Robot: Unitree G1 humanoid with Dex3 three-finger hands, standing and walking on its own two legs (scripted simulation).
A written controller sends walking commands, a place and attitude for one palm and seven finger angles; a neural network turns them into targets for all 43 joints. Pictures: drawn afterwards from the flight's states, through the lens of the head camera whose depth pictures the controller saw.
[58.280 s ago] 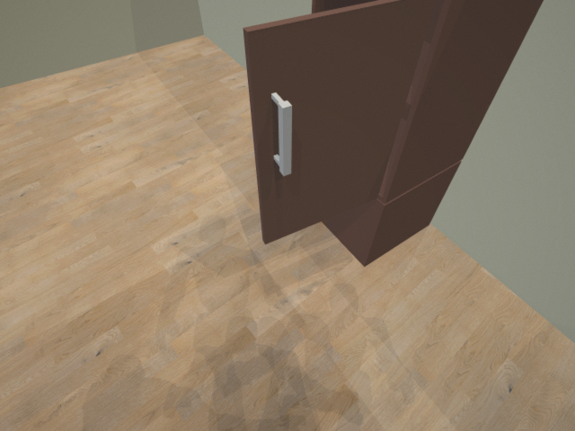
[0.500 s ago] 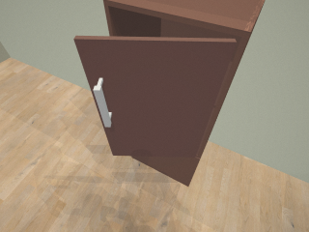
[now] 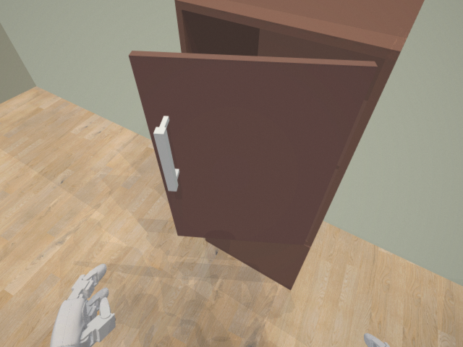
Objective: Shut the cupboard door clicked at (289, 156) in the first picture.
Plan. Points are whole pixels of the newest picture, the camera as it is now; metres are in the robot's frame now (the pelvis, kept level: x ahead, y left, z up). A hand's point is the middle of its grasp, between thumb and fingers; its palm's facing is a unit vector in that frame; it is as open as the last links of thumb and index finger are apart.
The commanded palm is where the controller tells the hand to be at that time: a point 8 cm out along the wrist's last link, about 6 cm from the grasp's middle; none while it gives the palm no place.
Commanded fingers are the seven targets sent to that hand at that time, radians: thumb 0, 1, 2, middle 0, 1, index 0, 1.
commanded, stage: raise the hand and make a fist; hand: left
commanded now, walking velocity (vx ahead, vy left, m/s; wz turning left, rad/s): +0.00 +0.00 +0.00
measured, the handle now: (169, 155) +0.47 +0.16 +0.06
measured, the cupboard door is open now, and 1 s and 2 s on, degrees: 27 27 27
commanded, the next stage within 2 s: bring the fist close to the handle in 1.78 s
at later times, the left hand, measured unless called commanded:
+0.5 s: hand (119, 331) +0.15 +0.18 -0.01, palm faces -0.06 -1.00 -0.03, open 5.1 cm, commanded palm +0.13 +0.24 +0.00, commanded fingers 0.00 0.90 0.90 -0.79 -0.94 -0.79 -0.94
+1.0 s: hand (104, 306) +0.18 +0.20 +0.03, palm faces -0.02 -1.00 -0.05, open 3.2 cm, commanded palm +0.15 +0.25 +0.03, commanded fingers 0.00 0.90 0.90 -1.25 -1.44 -1.25 -1.44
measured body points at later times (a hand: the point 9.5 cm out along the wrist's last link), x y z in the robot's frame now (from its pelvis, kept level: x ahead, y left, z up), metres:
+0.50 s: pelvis -0.05 -0.01 -0.07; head +0.00 -0.01 +0.37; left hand +0.15 +0.24 -0.01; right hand +0.15 -0.23 -0.14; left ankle +0.00 +0.11 -0.72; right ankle -0.03 -0.11 -0.72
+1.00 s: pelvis -0.03 +0.02 -0.04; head +0.00 +0.02 +0.41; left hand +0.17 +0.26 +0.03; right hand +0.16 -0.21 -0.10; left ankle +0.00 +0.11 -0.72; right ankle -0.03 -0.11 -0.72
